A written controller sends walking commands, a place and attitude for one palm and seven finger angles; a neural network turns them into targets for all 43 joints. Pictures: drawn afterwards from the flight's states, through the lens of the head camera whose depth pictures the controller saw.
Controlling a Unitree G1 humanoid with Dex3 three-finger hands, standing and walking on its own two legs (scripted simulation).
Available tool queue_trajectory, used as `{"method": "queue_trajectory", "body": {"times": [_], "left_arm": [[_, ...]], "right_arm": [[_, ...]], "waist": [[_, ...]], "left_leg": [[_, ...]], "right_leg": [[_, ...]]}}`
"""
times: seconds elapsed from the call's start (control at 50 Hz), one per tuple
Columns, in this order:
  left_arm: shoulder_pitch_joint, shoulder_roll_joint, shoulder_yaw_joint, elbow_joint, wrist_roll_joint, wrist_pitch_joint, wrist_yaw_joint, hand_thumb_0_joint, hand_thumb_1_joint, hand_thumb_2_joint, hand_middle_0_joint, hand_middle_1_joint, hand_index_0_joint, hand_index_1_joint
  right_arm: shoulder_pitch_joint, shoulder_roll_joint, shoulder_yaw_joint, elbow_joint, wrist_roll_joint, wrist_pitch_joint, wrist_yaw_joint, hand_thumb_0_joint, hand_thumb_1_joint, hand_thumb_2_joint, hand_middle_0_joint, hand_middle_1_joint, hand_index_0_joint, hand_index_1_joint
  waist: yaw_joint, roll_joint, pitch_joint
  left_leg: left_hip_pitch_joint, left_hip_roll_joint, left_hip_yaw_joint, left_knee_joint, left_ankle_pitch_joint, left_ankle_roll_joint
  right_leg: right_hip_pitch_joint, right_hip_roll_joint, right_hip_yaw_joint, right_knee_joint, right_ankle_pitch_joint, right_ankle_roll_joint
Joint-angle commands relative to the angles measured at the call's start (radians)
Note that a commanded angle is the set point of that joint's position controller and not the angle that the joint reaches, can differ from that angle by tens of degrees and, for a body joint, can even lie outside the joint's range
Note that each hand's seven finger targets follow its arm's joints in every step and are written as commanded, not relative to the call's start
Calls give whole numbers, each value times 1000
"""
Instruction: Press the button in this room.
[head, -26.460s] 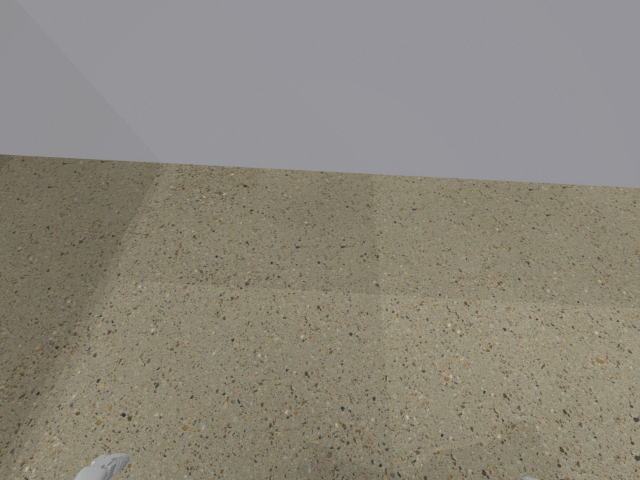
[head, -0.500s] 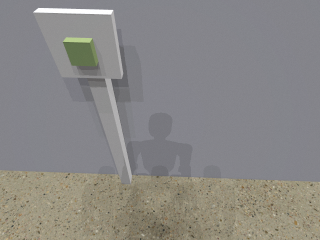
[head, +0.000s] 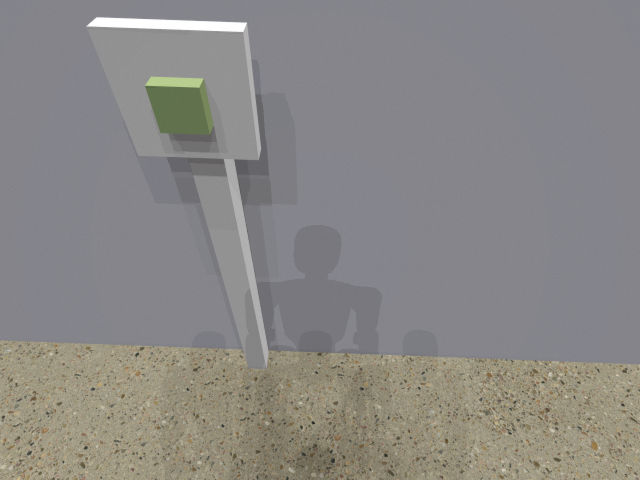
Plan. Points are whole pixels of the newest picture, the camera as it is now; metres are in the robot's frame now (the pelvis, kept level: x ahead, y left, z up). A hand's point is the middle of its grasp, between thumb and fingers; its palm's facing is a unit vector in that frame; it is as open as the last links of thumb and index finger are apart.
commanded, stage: come to a stop and stand still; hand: left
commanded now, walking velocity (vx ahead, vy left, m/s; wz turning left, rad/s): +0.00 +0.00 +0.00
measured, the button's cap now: (182, 105) +0.53 +0.23 +0.20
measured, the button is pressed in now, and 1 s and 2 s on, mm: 0 0 0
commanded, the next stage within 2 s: look again from close up in 0.46 s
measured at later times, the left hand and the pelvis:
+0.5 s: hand out of the picture +0.01 +0.21 -0.18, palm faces +0.01 -0.98 -0.22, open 7.4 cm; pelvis +0.00 +0.02 +0.00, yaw +0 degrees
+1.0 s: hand out of the picture +0.00 +0.21 -0.17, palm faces +0.00 -0.97 -0.23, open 7.4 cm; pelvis -0.01 +0.02 -0.01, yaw -1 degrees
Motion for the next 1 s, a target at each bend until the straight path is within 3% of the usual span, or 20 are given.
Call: {"method": "queue_trajectory", "body": {"times": [0.0,0.24,0.52,0.54,0.56,0.58,0.62,0.66,0.68,0.76,0.8,0.98], "left_arm": [[59,111,16,-31,0,-14,12,0,900,900,-200,-300,-200,-300],[28,144,27,-51,2,-16,10,0,900,900,-200,-300,-200,-300],[-33,222,37,-71,5,-19,2,0,900,900,-200,-300,-200,-300],[33,142,11,-52,17,-29,47,0,900,900,-200,-300,-200,-300],[5,203,24,-95,7,-36,37,0,900,900,-200,-300,-200,-300],[-19,192,18,-102,4,-31,25,0,900,900,-200,-300,-200,-300],[-13,177,16,-112,4,-21,16,0,900,900,-200,-300,-200,-300],[-8,170,11,-114,4,-10,11,0,900,900,-200,-300,-200,-300],[-10,165,8,-112,4,-6,9,0,900,900,-200,-300,-200,-300],[-22,168,3,-118,7,-1,3,0,900,900,-200,-300,-200,-300],[-15,168,3,-120,6,-2,3,0,900,900,-200,-300,-200,-300],[14,165,6,-103,3,-7,2,0,900,900,-200,-300,-200,-300]], "right_arm": [[68,-98,-18,-22,-3,-12,-7,0,-900,-900,200,300,200,300],[64,-131,-28,-32,-3,-25,-6,0,-900,-900,200,300,200,300],[-4,-218,-41,-59,-1,-30,-1,0,-900,-900,200,300,200,300],[-27,-164,-15,-118,-4,-38,9,0,-900,-900,200,300,200,300],[41,-125,-8,-132,-10,-28,16,0,-900,-900,200,300,200,300],[25,-139,-8,-132,-12,-28,15,0,-900,-900,200,300,200,300],[45,-159,-3,-156,-19,-31,16,0,-900,-900,200,300,200,300],[23,-178,-4,-175,-16,-25,12,0,-900,-900,200,300,200,300],[19,-178,-3,-181,-16,-21,11,0,-900,-900,200,300,200,300],[21,-178,-1,-189,-15,-13,15,0,-900,-900,200,300,200,300],[27,-172,1,-184,-14,-14,15,0,-900,-900,200,300,200,300],[35,-154,5,-145,-13,-20,12,0,-900,-900,200,300,200,300]], "waist": [[-8,7,58],[-3,10,23],[-4,12,10],[-1,49,-5],[-33,64,-97],[-20,108,-68],[-14,145,-100],[-6,112,-63],[-5,64,-32],[-9,-5,53],[-10,-30,61],[-2,-14,-7]], "left_leg": [[-14,58,-68,-67,110,32],[-12,61,-82,-72,146,46],[5,67,-99,-92,147,54],[-60,67,-47,130,352,30],[-54,38,-74,82,156,36],[-60,39,-79,41,156,45],[-74,67,-113,32,225,60],[-83,74,-120,13,207,74],[-100,68,-121,4,143,76],[-130,48,-112,-27,15,73],[-124,42,-105,-33,4,71],[-57,41,-75,-25,83,66]], "right_leg": [[-94,-111,89,-90,126,-1],[-64,-115,82,-67,153,0],[-52,-122,86,-80,149,0],[-77,-160,135,-7,482,0],[-26,-169,110,39,367,-26],[-62,-144,94,53,248,-31],[-66,-98,63,83,84,-26],[-95,-80,49,80,20,-16],[-115,-81,52,66,-2,-15],[-172,-86,77,40,-30,-11],[-182,-91,83,30,-32,-10],[-150,-103,97,20,60,-9]]}}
